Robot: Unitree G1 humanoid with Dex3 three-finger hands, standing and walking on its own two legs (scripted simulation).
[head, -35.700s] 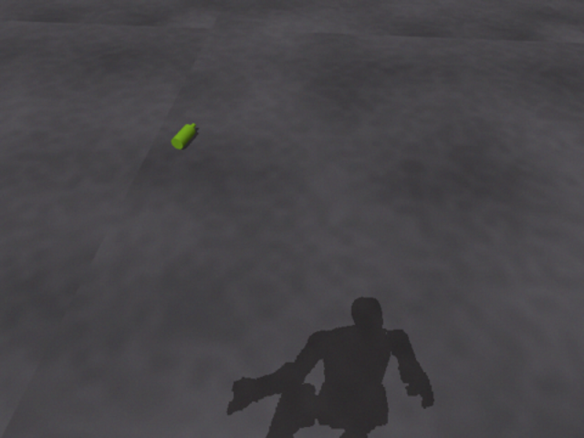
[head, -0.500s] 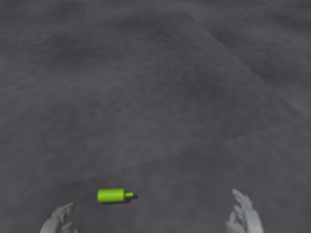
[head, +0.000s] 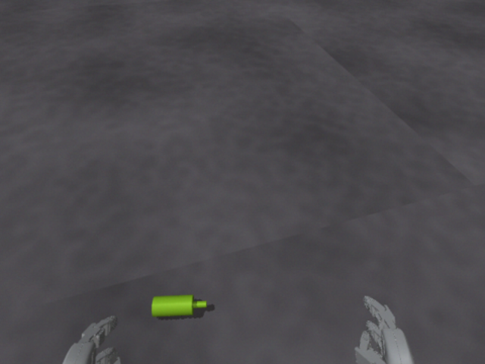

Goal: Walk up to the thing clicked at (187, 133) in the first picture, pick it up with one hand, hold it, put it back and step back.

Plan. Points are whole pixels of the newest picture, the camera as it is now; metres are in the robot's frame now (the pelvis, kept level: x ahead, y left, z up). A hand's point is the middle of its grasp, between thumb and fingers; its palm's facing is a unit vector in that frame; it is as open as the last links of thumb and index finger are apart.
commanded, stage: home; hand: left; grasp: from above
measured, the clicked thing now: (180, 305) +0.48 +0.20 -0.68
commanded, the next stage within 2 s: stand in 0.22 s
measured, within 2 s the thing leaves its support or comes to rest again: neither
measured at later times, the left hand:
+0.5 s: hand out of the picture +0.14 +0.22 -0.09, palm faces +0.03 -0.95 -0.32, open 7.4 cm
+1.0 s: hand out of the picture +0.03 +0.25 -0.10, palm faces +0.05 -0.95 -0.31, open 7.4 cm
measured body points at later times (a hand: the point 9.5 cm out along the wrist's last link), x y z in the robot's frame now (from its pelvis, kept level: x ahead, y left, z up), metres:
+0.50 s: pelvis -0.01 +0.00 +0.02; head +0.02 +0.01 +0.47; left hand +0.14 +0.27 -0.07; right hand +0.13 -0.26 -0.08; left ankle +0.00 +0.11 -0.68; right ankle -0.01 -0.12 -0.68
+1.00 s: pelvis -0.01 +0.02 +0.06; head -0.01 +0.02 +0.51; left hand +0.03 +0.30 -0.08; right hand +0.06 -0.25 -0.08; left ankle +0.00 +0.11 -0.68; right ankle -0.01 -0.12 -0.68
